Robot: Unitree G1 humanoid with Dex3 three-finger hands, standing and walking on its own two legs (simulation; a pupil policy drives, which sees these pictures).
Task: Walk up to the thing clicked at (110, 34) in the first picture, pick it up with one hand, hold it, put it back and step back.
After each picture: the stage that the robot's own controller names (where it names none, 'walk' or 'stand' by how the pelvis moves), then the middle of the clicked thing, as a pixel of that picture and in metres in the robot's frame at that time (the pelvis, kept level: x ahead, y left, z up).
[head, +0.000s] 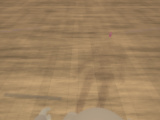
stand; (110, 34) +2.18 -0.50 -0.72
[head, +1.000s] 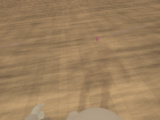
walk; (97, 38) +2.08 -0.03 -0.69
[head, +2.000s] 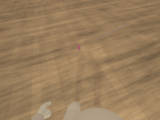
walk; (78, 47) +1.46 +0.34 -0.72
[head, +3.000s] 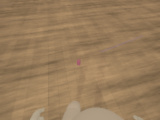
walk; (78, 62) +0.97 +0.27 -0.71
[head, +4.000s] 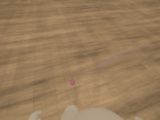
walk; (72, 82) +0.58 +0.22 -0.69
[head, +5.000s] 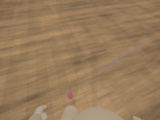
stand; (70, 95) +0.33 +0.22 -0.69
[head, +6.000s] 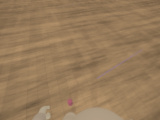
stand; (70, 102) +0.30 +0.22 -0.72
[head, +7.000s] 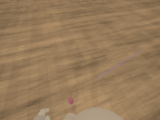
stand; (70, 100) +0.33 +0.22 -0.73
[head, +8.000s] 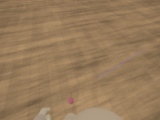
stand; (71, 101) +0.31 +0.21 -0.73
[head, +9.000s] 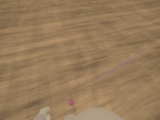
stand; (71, 102) +0.31 +0.21 -0.73
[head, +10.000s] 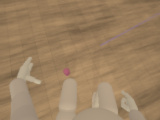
go down; (66, 72) +0.38 +0.20 -0.46
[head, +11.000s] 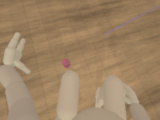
go down; (66, 63) +0.41 +0.21 -0.32
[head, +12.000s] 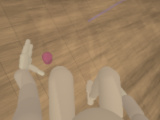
close in; (47, 58) +0.40 +0.24 -0.23
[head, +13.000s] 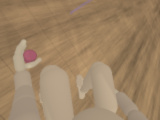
close; (29, 57) +0.40 +0.26 -0.22
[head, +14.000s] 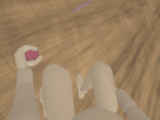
lift; (31, 55) +0.39 +0.25 -0.23
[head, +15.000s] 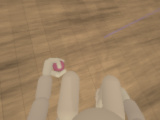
lift; (58, 67) +0.32 +0.23 -0.08
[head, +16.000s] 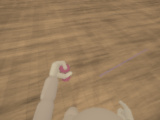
hold; (65, 73) +0.32 +0.17 +0.04
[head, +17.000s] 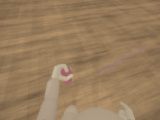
hold; (66, 75) +0.32 +0.17 -0.01
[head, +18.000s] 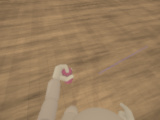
hold; (67, 75) +0.32 +0.17 -0.01
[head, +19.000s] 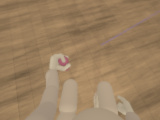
crouch; (64, 64) +0.39 +0.18 -0.08
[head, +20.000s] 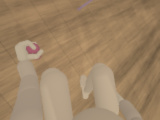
lower; (34, 52) +0.43 +0.25 -0.21
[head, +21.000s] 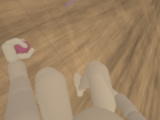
lower; (22, 50) +0.43 +0.26 -0.23
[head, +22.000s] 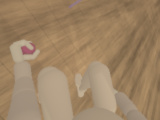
lower; (28, 51) +0.42 +0.25 -0.23
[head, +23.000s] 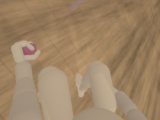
lower; (29, 51) +0.42 +0.24 -0.23
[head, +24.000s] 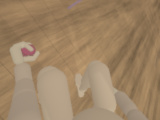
rest; (28, 53) +0.42 +0.24 -0.23
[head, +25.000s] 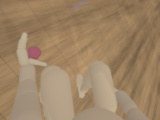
withdraw; (33, 54) +0.41 +0.23 -0.23
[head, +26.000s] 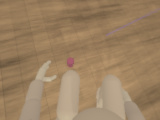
walk; (70, 62) +0.44 +0.17 -0.31
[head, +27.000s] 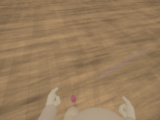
stand; (73, 98) +0.35 +0.16 -0.65
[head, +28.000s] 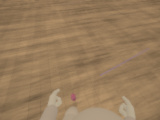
stand; (73, 97) +0.36 +0.18 -0.67
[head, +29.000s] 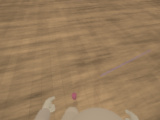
stand; (74, 96) +0.36 +0.17 -0.69
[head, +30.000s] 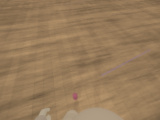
walk; (75, 96) +0.37 +0.17 -0.72
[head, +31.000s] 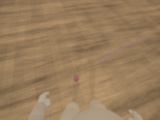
walk; (76, 78) +0.53 +0.14 -0.70
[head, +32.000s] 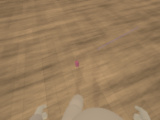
walk; (77, 63) +0.84 +0.28 -0.69
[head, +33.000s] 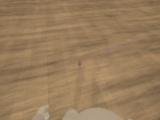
stand; (79, 63) +0.99 +0.19 -0.71
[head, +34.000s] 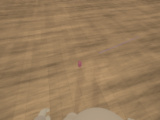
stand; (79, 64) +0.99 +0.19 -0.73
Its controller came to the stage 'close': yes
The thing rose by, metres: 0.71
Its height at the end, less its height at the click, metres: +0.00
